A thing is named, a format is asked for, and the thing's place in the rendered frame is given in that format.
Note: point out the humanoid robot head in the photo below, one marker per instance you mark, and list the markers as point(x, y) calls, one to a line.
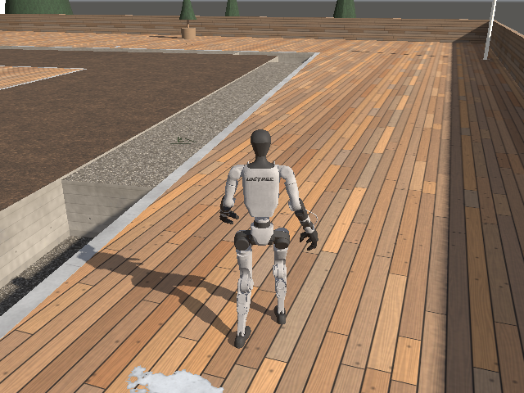
point(260, 141)

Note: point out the robot right forearm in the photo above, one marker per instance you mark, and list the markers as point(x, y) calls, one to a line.
point(304, 218)

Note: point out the robot left forearm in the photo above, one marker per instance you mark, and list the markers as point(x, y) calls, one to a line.
point(224, 211)

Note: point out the robot left upper arm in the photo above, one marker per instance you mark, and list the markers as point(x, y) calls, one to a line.
point(231, 185)

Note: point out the robot right upper arm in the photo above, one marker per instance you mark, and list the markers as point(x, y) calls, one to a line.
point(291, 186)

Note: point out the left robot thigh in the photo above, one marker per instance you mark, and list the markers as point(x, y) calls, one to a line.
point(242, 242)

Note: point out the right robot hand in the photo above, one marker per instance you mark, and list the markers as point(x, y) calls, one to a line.
point(313, 237)

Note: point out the left robot hand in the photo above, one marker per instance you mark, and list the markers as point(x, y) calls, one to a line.
point(231, 214)

